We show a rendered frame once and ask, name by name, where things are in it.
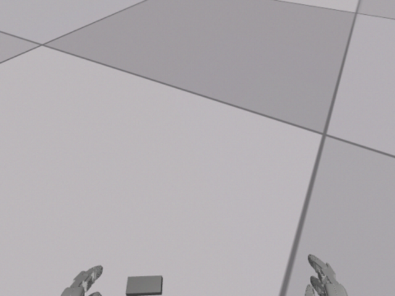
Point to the right robot hand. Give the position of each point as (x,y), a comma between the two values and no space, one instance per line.
(326,285)

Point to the small box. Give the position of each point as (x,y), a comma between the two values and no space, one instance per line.
(144,285)

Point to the left robot hand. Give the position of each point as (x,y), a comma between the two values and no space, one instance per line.
(83,281)

